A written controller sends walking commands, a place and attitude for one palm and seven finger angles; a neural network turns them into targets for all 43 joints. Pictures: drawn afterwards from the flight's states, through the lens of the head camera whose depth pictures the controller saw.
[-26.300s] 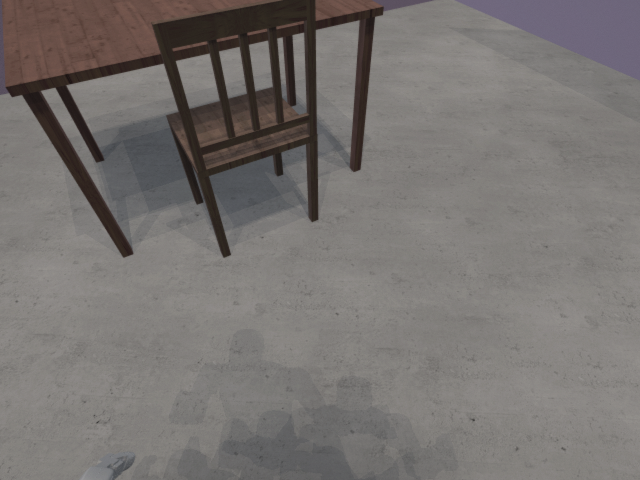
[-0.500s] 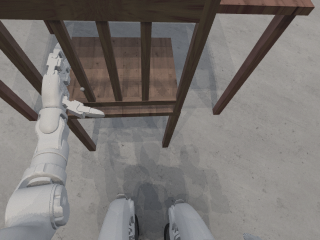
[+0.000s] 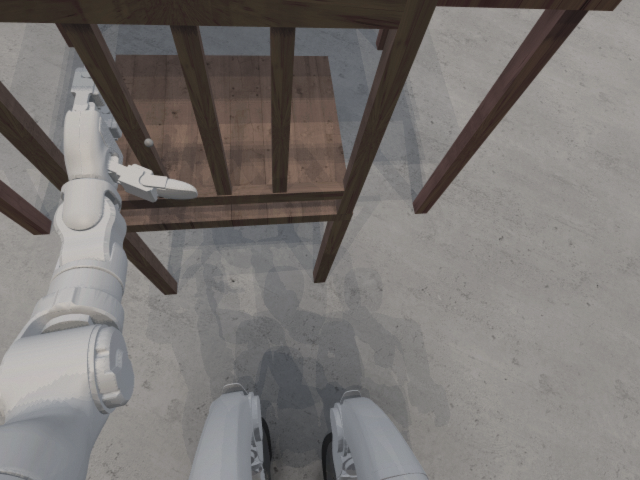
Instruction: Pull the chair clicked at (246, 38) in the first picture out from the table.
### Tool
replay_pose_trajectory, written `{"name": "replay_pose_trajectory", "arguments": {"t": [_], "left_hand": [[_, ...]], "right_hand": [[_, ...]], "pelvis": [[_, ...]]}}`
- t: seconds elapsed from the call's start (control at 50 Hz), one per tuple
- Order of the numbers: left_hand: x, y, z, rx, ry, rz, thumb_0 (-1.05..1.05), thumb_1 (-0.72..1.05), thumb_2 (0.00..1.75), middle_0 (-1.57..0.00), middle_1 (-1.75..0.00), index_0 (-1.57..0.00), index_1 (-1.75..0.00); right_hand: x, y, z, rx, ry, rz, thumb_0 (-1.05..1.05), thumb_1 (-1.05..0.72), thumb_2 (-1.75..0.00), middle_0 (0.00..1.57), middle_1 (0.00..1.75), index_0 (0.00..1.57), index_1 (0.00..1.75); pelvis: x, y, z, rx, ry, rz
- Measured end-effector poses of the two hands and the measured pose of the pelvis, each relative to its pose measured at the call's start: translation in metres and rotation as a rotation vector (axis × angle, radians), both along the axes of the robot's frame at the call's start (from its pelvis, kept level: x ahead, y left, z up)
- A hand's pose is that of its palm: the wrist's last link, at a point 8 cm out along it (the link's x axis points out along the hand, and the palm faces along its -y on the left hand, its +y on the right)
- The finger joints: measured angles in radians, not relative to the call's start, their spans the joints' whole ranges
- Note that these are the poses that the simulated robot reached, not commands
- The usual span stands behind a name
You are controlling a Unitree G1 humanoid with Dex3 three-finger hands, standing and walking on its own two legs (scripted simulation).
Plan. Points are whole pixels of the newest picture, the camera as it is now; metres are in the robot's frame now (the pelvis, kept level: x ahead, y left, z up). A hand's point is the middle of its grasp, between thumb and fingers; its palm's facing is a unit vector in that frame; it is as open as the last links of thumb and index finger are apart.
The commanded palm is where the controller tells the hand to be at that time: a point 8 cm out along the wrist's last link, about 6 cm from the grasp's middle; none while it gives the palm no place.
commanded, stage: push the fingers through the gap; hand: left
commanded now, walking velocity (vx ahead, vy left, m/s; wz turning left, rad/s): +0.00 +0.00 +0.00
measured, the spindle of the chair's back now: (209, 129) +0.53 +0.10 +0.03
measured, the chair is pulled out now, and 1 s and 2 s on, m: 0.00 0.00 0.02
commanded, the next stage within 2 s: hook a spindle and tug to test in 0.38 s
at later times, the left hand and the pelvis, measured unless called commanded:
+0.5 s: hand (151, 144) +0.51 +0.17 +0.04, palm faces +0.05 -1.00 -0.04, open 16.9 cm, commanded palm +0.48 +0.21 +0.04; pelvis +0.00 +0.00 +0.00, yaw +0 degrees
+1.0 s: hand (152, 144) +0.50 +0.17 +0.04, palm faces +0.06 -1.00 -0.03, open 12.7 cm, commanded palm +0.48 +0.20 +0.04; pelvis +0.00 +0.00 +0.00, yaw +0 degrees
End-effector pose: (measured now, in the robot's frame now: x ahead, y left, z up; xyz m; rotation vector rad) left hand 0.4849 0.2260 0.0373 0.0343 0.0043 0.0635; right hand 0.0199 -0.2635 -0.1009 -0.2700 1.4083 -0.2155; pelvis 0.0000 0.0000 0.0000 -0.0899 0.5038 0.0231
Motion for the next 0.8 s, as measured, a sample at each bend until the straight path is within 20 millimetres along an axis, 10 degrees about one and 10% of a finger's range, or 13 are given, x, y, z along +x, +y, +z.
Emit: {"name": "replay_pose_trajectory", "arguments": {"t": [0.56,0.8], "left_hand": [[-0.003,-0.002,-0.002,-0.011,0.024,0.0,-0.01,-0.5,0.3,-0.07,-0.1,-0.07,-0.09],[-0.007,-0.002,0.002,0.001,0.009,-0.007,-0.02,-0.5,0.3,-0.2,-0.52,-0.2,-0.51]], "right_hand": [[0.006,-0.002,0.002,0.007,-0.01,0.001,0.0,-0.91,-0.89,0.2,0.3,0.21,0.3],[0.0,0.002,0.001,0.021,0.015,-0.006,0.0,-0.91,-0.89,0.2,0.3,0.21,0.3]], "pelvis": [[0.001,-0.003,0.002,0.003,-0.008,0.0],[0.001,-0.003,0.003,0.002,-0.009,0.004]]}}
